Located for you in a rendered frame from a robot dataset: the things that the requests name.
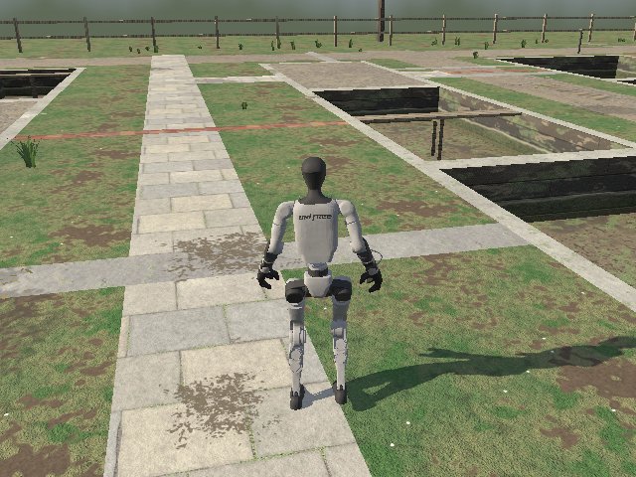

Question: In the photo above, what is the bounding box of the robot right forearm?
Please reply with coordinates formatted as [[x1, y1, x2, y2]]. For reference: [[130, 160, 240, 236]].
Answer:
[[357, 238, 379, 275]]

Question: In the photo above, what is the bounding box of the left robot upper arm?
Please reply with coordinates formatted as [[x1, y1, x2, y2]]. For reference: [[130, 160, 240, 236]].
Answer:
[[268, 201, 295, 254]]

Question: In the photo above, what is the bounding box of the robot left hand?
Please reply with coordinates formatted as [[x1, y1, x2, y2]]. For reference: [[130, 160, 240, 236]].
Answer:
[[257, 269, 279, 289]]

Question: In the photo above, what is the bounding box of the robot left forearm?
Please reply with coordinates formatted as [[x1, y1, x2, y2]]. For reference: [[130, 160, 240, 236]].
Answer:
[[259, 240, 278, 273]]

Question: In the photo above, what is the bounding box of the right robot upper arm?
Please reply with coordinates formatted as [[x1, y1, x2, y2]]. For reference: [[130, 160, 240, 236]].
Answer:
[[336, 199, 367, 253]]

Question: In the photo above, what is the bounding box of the humanoid robot torso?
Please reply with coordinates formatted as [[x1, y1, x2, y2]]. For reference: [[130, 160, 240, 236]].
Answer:
[[293, 195, 339, 298]]

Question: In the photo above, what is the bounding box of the robot right hand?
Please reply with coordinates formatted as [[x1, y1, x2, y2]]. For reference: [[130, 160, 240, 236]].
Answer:
[[360, 270, 383, 293]]

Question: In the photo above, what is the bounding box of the left robot shin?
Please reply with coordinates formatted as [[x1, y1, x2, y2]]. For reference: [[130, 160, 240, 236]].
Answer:
[[289, 330, 304, 397]]

